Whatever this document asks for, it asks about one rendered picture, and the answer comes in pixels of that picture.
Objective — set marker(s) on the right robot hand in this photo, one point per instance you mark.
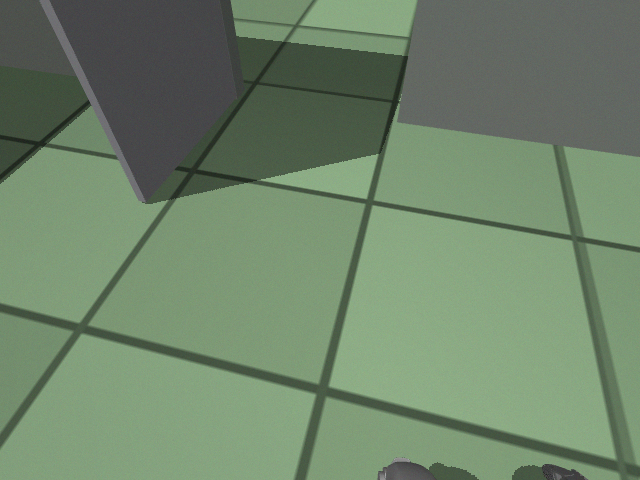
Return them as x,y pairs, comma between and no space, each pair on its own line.
553,472

